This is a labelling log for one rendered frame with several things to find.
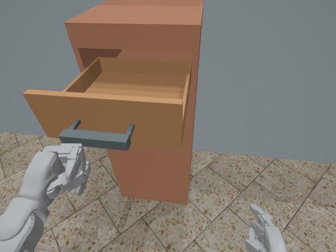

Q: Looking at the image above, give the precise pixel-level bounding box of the robot left forearm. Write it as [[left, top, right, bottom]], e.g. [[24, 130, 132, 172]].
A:
[[0, 196, 49, 252]]

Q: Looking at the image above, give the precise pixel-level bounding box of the cabinet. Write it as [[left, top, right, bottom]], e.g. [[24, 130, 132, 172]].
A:
[[64, 0, 204, 205]]

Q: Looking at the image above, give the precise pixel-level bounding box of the robot left hand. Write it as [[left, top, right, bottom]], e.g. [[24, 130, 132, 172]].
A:
[[19, 143, 91, 207]]

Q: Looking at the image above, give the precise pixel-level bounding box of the robot right hand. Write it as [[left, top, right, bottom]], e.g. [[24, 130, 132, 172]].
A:
[[246, 204, 288, 252]]

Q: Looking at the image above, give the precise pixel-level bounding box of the drawer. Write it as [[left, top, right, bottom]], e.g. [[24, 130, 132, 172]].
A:
[[23, 57, 192, 150]]

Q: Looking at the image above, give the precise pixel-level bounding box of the handle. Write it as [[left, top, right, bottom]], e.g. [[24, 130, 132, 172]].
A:
[[59, 119, 135, 151]]

